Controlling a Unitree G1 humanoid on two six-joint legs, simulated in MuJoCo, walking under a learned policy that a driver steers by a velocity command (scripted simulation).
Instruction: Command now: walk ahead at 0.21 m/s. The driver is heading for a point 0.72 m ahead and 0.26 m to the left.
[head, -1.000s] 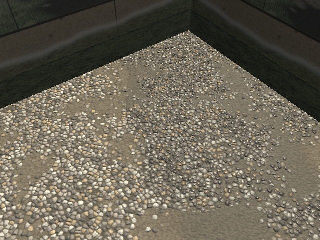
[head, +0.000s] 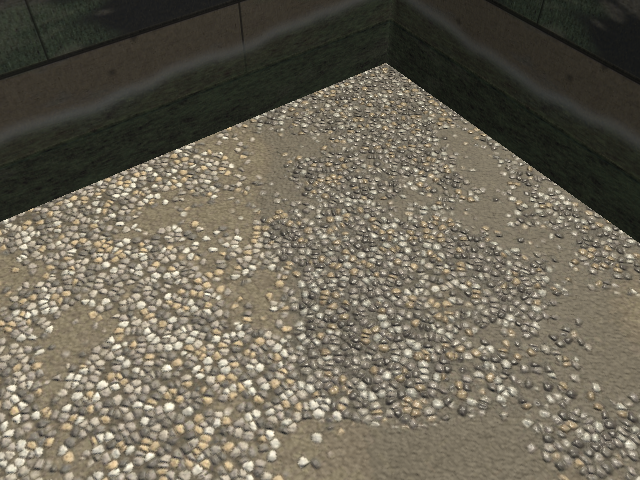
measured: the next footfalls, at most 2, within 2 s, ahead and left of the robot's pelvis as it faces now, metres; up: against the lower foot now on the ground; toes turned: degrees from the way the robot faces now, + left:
right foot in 0.66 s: +0.53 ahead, -0.08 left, +0.00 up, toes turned +3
left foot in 1.12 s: +0.89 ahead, +0.20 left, +0.00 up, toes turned +32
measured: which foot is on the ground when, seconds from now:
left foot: down 0.00-0.66, up 0.68-1.00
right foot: down 0.00-0.22, up 0.24-0.64, down 0.66-1.00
